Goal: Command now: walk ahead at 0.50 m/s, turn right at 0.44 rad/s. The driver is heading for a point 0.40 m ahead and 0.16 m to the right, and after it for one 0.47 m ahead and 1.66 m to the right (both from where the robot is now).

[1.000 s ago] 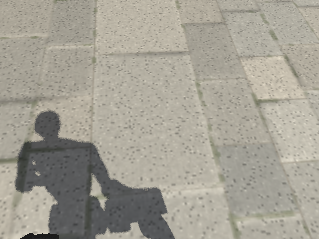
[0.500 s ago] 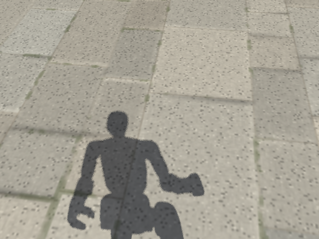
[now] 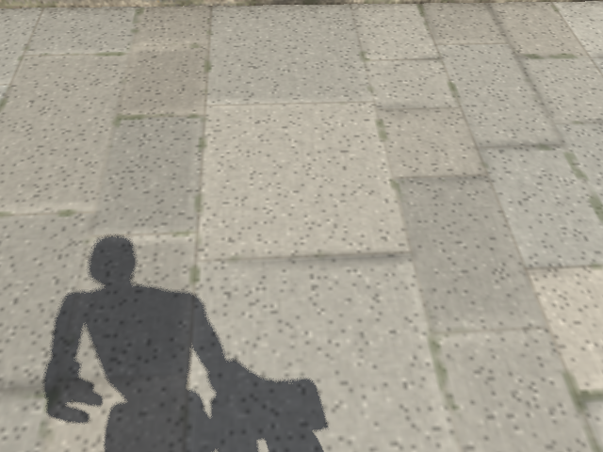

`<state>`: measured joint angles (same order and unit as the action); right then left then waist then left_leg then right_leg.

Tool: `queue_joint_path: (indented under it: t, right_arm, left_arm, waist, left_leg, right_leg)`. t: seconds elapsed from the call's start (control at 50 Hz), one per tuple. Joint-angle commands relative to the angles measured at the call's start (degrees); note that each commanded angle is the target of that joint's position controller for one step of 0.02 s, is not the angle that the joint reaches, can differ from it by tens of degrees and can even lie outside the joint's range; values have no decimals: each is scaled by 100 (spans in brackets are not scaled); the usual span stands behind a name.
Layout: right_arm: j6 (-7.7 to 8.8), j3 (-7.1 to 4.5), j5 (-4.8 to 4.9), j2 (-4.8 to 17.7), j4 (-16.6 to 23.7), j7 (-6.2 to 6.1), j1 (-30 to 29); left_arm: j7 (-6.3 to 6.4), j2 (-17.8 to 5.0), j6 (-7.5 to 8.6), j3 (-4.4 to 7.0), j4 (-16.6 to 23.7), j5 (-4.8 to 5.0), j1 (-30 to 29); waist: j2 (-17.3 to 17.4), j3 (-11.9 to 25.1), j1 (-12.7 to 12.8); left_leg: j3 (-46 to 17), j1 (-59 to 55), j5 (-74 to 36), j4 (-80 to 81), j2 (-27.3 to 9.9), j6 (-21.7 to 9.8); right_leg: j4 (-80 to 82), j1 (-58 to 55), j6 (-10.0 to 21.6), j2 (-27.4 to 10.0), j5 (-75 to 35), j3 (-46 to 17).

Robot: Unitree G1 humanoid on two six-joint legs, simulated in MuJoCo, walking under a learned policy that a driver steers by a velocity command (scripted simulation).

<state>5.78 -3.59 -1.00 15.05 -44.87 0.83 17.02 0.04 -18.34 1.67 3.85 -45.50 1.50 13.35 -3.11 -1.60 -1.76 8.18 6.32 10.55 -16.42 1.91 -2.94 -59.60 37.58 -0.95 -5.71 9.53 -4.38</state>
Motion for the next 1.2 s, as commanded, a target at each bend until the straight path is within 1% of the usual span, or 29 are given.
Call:
queue_joint_path:
  t: [0.02, 0.12, 0.18, 0.22, 0.24, 0.26, 0.28, 0.3, 0.32, 0.34, 0.36, 0.38, 0.4, 0.46, 0.56, 0.66, 0.72, 0.74, 0.76, 0.78, 0.8, 0.82, 0.84, 0.86, 0.9, 1.0, 1.1, 1.16, 1.2]
  right_arm:
    - [121, -177, -3, 753, 332, -71, -482]
    - [-20, -264, 104, 1028, 72, -141, -59]
    - [-168, -316, 195, 1147, -51, -154, 81]
    - [-258, -361, 228, 1309, -35, -194, -7]
    - [-310, -376, 241, 1372, -16, -216, -58]
    - [-346, -357, 270, 1360, 11, -235, -155]
    - [-308, -273, 185, 1185, 89, -256, -96]
    - [-158, -2, -46, 303, 408, -169, 427]
    - [79, -21, 138, 680, 458, -83, -46]
    - [200, -96, 356, 965, 646, -31, -630]
    - [267, -65, 307, 912, 666, -50, -721]
    - [277, -93, 147, 928, 601, -92, -728]
    - [222, -134, 78, 981, 566, -97, -628]
    - [36, -105, 9, 785, 578, -89, -534]
    - [11, 44, 35, 469, 845, -51, -1586]
    - [110, -45, 151, 750, 989, 52, -1969]
    - [189, -172, 153, 937, 831, 43, -1314]
    - [219, -257, 83, 1104, 731, 5, -736]
    - [210, -330, 23, 1418, 663, -44, 89]
    - [130, -415, -18, 1774, 451, 15, 391]
    - [111, -287, 99, 1162, 590, 40, 136]
    - [73, -205, 120, 869, 628, 9, -88]
    - [44, -157, 65, 780, 646, 1, -331]
    - [26, -125, 43, 665, 588, -13, -462]
    - [60, -105, 28, 595, 502, -43, -504]
    - [88, -208, 65, 884, 257, -67, -370]
    - [-18, -236, 112, 1081, 80, -104, -226]
    - [-110, -277, 194, 1229, -57, -103, -14]
    - [-181, -321, 255, 1372, -83, -117, -32]
  left_arm:
    - [-66, -95, 43, 12, 345, -24, 25]
    - [-256, 24, 77, -77, 759, -39, -959]
    - [-348, -57, 66, -52, 1015, -36, -1234]
    - [-374, -228, 33, 40, 1083, -37, -1013]
    - [-366, -392, 11, 138, 1019, -26, -572]
    - [-317, -650, -1, 299, 835, -9, 239]
    - [-202, -1098, -63, 504, 609, -2, 1191]
    - [-144, -1724, -34, 585, 642, 51, 1031]
    - [-173, -1314, 71, 450, 838, -12, 1190]
    - [-190, -980, 151, 356, 783, -58, 1004]
    - [-186, -828, 191, 310, 801, -29, 674]
    - [-173, -650, 194, 256, 869, -34, 278]
    - [-144, -498, 200, 196, 976, -104, 48]
    - [-65, -603, 221, 219, 997, -92, 1]
    - [82, -801, 147, 280, 845, -34, 355]
    - [109, -754, 80, 284, 678, 15, 720]
    - [117, -656, 34, 271, 716, -17, 559]
    - [97, -410, 43, 182, 758, -48, 558]
    - [87, -40, 51, 46, 852, -163, 731]
    - [84, 72, 105, -6, 1050, 73, 1444]
    - [111, -566, 90, 108, 844, 123, 1305]
    - [105, -811, 56, 184, 911, 66, 703]
    - [112, -739, 29, 185, 941, 4, 460]
    - [92, -662, 28, 198, 1003, -43, 286]
    - [30, -439, -16, 179, 1032, 22, 338]
    - [-17, -171, -67, 94, 1256, -14, -94]
    - [-197, -20, 25, 5, 1431, -19, -866]
    - [-296, -37, 24, 0, 1612, 3, -1243]
    - [-336, -179, 6, 66, 1686, -15, -1209]
  waist:
    - [626, -110, 174]
    - [423, -404, -211]
    - [494, -413, -210]
    - [707, -88, 24]
    - [789, 214, 300]
    - [716, 643, 778]
    - [275, 1166, 1190]
    - [-1236, 1520, 456]
    - [-565, 2313, 847]
    - [-274, 1522, 937]
    - [107, 982, 682]
    - [289, 650, 437]
    - [195, 545, 241]
    - [171, 398, 68]
    - [-85, 128, 445]
    - [-238, 138, 549]
    - [-433, 280, 143]
    - [-299, 725, -140]
    - [528, 1561, -374]
    - [2550, 1946, 31]
    - [1637, 1378, -111]
    - [1126, 751, -240]
    - [737, 454, -145]
    - [719, 202, -75]
    - [986, 140, 49]
    - [729, 12, 10]
    - [628, -186, -263]
    - [633, -326, -331]
    - [730, -228, -166]
  left_leg:
    - [-505, 108, -1434, 976, -1517, -758]
    - [-21, -533, -1607, 922, -1712, -672]
    - [148, -1178, -2406, 494, -1873, -554]
    - [318, -1371, -4286, -249, -1859, -419]
    - [395, -1337, -5085, -975, -1804, -344]
    - [541, -935, -5128, -2096, -1617, -179]
    - [541, 372, -3636, -3750, -1374, 85]
    - [124, 3058, 1951, -5779, -154, 481]
    - [-1287, 3718, 2455, -6459, 22, 410]
    - [-1393, 4165, 1888, -6327, -282, 274]
    - [-1355, 4008, 1371, -5801, -537, 198]
    - [-1330, 3649, 1094, -5283, -709, 237]
    - [-1368, 3229, 884, -5017, -821, 281]
    - [-1206, 2844, 601, -4326, -797, 550]
    - [-1063, 2374, -1229, -2138, -403, 750]
    - [-1327, 2033, -1287, -1257, -229, 588]
    - [-1224, 1208, -736, -955, -209, 278]
    - [-1390, 204, -645, -919, -492, 56]
    - [-2456, -1253, -243, -956, -1527, -265]
    - [-5295, -2528, 1470, -185, -2590, -1128]
    - [-5322, -2159, 2581, 55, -2513, -991]
    - [-4315, -1527, 2186, 67, -2280, -757]
    - [-3581, -917, 1324, 124, -2035, -653]
    - [-3062, -504, 685, 223, -1834, -650]
    - [-2322, -111, 78, 474, -1607, -615]
    - [-1369, -243, -1002, 776, -1710, -823]
    - [-401, -421, -1498, 777, -1571, -622]
    - [-150, -828, -1828, 644, -1726, -529]
    - [58, -1097, -3141, 201, -1788, -422]
  right_leg:
    - [774, 88, -21, -163, -944, -140]
    - [2015, 152, 165, -66, -1283, 342]
    - [2319, 234, 382, 70, -675, 586]
    - [2334, -378, 603, 429, -78, 934]
    - [2332, -997, 745, 668, 173, 1083]
    - [2683, -2177, 948, 918, -62, 1124]
    - [2875, -3954, 1250, 560, -214, 280]
    - [3303, -5783, 2310, -938, 545, -2957]
    - [4129, -6189, 2616, -1374, 1144, -4424]
    - [4284, -5716, 2285, -1209, 770, -3565]
    - [4263, -4889, 2060, -939, 244, -2819]
    - [4305, -4111, 1900, -716, -388, -2292]
    - [4425, -3589, 1852, -557, -914, -1963]
    - [4645, -2801, 1888, -376, -1667, -1499]
    - [4603, -2179, 1444, 141, -946, -934]
    - [4081, -2705, 1249, -136, -206, -1655]
    - [3415, -2846, 1046, -107, -416, -1942]
    - [2584, -2614, 860, 197, -505, -1703]
    - [905, -1874, 624, 642, 708, -1126]
    - [-741, 122, 338, 1174, 2620, -581]
    - [-1401, 693, 240, 707, 2237, -743]
    - [-1502, 791, 204, 538, 1701, -567]
    - [-1390, 569, 164, 345, 1307, -431]
    - [-1128, 476, 145, 194, 1051, -426]
    - [-846, 125, 134, 3, 816, -295]
    - [91, 526, -3, -117, 99, -161]
    - [1619, 158, 92, -5, -1048, 312]
    - [2134, 74, 257, 87, -853, 534]
    - [2333, -270, 466, 308, -349, 758]
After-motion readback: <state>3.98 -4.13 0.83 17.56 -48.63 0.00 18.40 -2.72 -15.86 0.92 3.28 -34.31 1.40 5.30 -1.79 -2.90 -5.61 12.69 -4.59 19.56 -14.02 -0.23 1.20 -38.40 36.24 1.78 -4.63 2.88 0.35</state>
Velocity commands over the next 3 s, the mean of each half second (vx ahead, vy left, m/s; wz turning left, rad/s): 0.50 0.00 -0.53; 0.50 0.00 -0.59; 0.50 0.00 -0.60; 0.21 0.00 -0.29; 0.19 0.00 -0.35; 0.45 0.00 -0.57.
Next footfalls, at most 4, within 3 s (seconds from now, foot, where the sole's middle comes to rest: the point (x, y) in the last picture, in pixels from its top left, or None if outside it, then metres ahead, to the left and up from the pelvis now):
0.28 right None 0.31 -0.15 -0.78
0.74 left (313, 393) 0.63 -0.03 -0.78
1.28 right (467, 361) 0.70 -0.41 -0.78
1.72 left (480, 257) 1.02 -0.52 -0.78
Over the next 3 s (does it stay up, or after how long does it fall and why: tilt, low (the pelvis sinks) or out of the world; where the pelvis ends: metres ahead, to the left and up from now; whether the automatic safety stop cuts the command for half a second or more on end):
stays up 0.89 -0.84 -0.02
